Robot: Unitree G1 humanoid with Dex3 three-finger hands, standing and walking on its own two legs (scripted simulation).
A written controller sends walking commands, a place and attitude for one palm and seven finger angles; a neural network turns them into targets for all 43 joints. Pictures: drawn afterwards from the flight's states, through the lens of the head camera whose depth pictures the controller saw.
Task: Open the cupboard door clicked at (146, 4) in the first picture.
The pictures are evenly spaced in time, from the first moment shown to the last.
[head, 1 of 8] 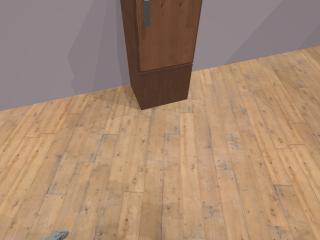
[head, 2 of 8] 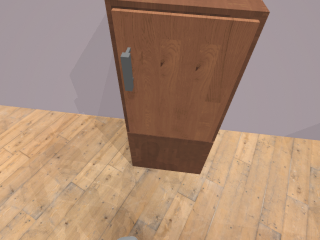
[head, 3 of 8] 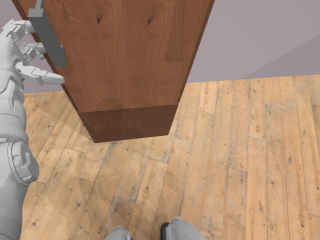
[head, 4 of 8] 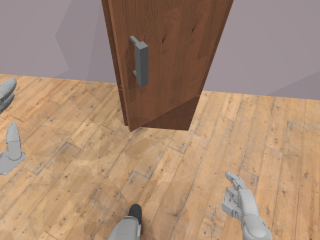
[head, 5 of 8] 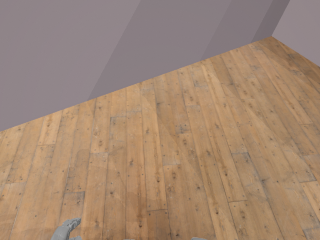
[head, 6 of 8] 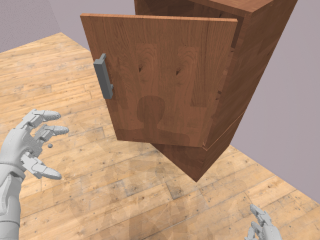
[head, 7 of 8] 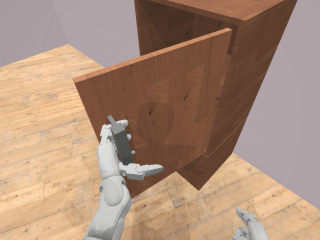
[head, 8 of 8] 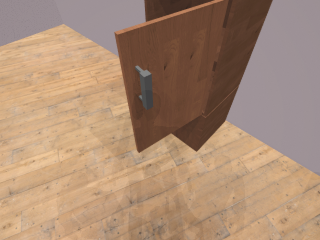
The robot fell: no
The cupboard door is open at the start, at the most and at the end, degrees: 0 80 79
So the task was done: yes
